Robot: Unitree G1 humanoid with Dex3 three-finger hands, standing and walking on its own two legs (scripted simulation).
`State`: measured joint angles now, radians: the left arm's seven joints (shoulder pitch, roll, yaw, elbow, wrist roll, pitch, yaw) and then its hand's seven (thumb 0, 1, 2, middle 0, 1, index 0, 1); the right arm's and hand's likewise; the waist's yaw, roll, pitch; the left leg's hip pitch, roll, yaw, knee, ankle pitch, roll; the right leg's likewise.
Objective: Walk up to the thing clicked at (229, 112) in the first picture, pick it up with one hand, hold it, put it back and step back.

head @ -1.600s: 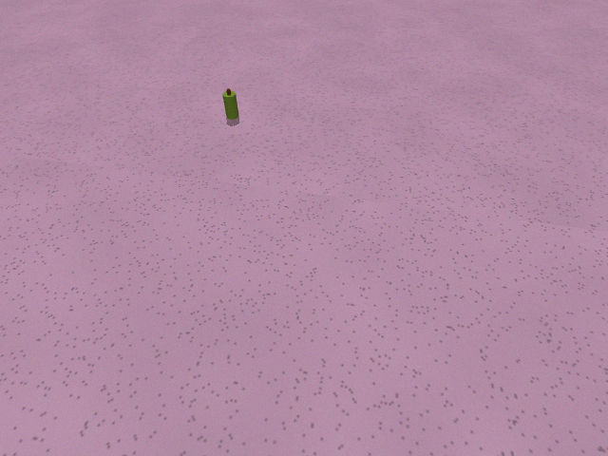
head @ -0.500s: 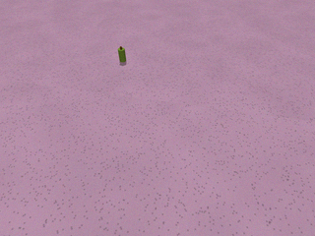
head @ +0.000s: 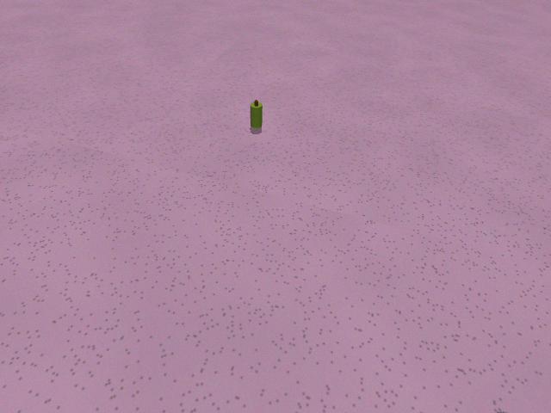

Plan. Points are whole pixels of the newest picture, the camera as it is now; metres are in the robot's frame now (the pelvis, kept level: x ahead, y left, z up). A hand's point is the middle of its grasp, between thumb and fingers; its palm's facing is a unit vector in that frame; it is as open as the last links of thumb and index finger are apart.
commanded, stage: walk up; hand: left
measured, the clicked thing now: (256, 112) +2.05 +0.18 -0.66
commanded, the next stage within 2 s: none
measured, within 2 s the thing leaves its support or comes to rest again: neither
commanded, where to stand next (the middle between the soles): +1.71 -0.01 m, yaw +2 degrees
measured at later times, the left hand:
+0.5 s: hand (169, 280) +0.39 +0.23 -0.10, palm faces +0.06 -0.91 -0.40, open 7.3 cm
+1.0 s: hand (182, 199) +0.66 +0.27 -0.13, palm faces -0.01 -0.95 -0.32, open 7.3 cm
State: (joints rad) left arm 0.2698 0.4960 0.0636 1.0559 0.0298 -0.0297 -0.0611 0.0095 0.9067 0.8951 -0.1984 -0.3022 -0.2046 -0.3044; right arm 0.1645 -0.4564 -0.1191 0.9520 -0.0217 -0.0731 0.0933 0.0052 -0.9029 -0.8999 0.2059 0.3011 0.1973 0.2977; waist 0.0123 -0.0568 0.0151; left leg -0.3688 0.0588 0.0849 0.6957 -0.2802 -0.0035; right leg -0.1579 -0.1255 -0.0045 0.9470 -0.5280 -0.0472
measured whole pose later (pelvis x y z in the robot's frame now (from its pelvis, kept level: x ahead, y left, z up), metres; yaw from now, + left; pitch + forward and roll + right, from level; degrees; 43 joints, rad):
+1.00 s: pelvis +0.60 +0.00 +0.02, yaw +3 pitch -2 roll +0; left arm 0.25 0.45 0.03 0.93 -0.02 -0.07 -0.05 0.01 0.91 0.89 -0.20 -0.30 -0.21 -0.30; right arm 0.22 -0.37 -0.05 0.88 0.00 -0.10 0.06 0.00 -0.90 -0.90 0.21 0.30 0.20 0.30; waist -0.01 -0.08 0.08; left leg -0.24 0.01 0.11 0.50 -0.23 0.04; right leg -0.46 -0.06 0.05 1.09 -0.30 -0.03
